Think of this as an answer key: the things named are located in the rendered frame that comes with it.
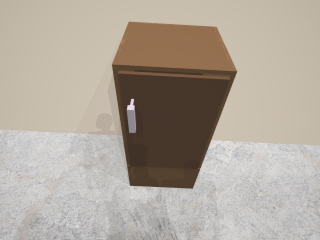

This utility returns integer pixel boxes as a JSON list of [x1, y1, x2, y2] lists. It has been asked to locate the handle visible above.
[[127, 99, 136, 133]]

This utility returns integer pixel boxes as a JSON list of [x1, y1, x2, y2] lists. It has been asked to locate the cupboard door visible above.
[[118, 70, 230, 169]]

